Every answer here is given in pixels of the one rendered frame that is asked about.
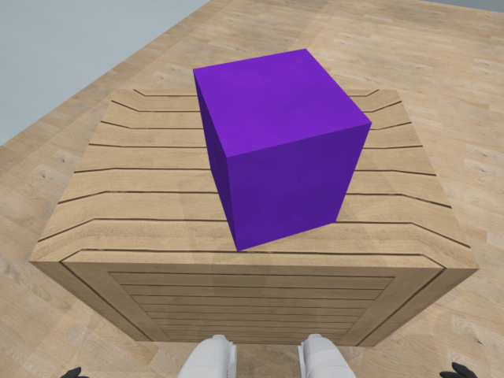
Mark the robot right thigh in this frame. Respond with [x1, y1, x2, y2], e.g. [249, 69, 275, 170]
[298, 337, 356, 378]

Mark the pedestal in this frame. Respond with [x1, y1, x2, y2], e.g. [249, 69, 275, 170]
[28, 90, 480, 347]

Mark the robot thigh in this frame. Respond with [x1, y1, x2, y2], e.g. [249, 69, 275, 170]
[177, 338, 237, 378]
[298, 337, 356, 378]

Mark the carton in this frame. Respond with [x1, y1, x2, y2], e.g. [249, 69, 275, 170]
[193, 49, 372, 252]

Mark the robot left thigh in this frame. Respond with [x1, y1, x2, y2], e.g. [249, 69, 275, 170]
[177, 338, 237, 378]

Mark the robot right hand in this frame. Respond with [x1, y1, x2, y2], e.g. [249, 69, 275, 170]
[439, 362, 477, 378]

